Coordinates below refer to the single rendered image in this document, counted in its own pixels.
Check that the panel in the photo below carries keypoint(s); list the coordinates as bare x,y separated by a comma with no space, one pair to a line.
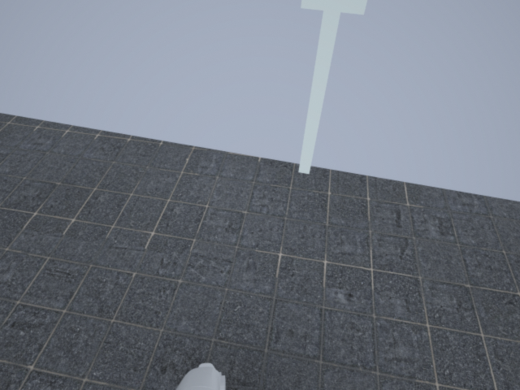
331,15

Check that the left robot thigh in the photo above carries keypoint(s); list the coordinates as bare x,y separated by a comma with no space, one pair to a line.
203,378

